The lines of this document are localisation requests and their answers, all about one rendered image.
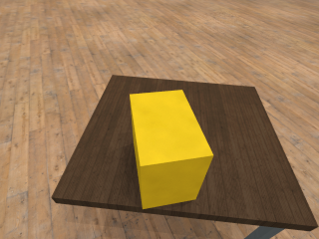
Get table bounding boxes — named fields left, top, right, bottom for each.
left=51, top=75, right=319, bottom=239

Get carton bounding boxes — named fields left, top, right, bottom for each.
left=130, top=90, right=213, bottom=209

